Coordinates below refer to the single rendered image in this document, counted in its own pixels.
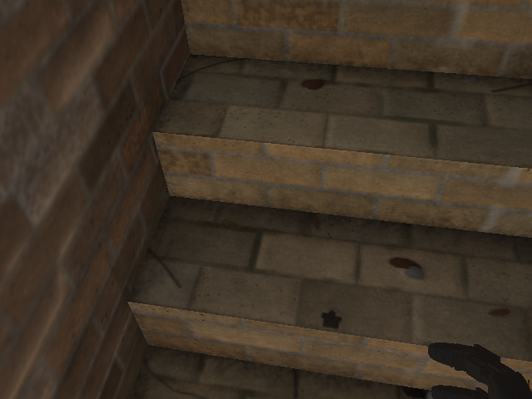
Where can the right robot hand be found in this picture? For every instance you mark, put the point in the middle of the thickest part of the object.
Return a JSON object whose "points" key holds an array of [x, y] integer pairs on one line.
{"points": [[484, 366]]}

